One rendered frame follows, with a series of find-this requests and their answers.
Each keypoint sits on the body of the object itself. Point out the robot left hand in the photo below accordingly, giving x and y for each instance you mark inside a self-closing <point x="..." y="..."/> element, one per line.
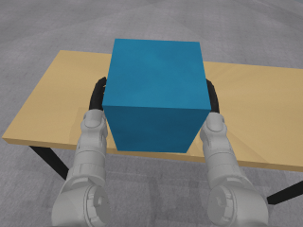
<point x="97" y="95"/>

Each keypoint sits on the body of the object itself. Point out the right robot upper arm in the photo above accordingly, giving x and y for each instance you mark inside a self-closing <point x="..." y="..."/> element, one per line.
<point x="234" y="206"/>

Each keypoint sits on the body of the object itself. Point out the carton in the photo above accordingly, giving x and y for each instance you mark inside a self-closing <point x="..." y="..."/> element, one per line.
<point x="156" y="97"/>

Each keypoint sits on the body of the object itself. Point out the robot right hand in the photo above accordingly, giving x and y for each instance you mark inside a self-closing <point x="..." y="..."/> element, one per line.
<point x="214" y="102"/>

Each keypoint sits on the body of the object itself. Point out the left robot upper arm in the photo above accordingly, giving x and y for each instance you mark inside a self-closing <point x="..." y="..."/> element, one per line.
<point x="87" y="206"/>

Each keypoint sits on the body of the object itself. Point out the table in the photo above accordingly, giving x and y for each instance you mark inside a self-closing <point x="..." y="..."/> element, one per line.
<point x="262" y="107"/>

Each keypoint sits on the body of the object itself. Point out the left robot forearm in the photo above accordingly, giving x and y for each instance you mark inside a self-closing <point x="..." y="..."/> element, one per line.
<point x="90" y="155"/>

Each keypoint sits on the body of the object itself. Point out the right robot forearm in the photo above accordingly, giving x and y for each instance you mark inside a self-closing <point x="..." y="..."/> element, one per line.
<point x="220" y="159"/>

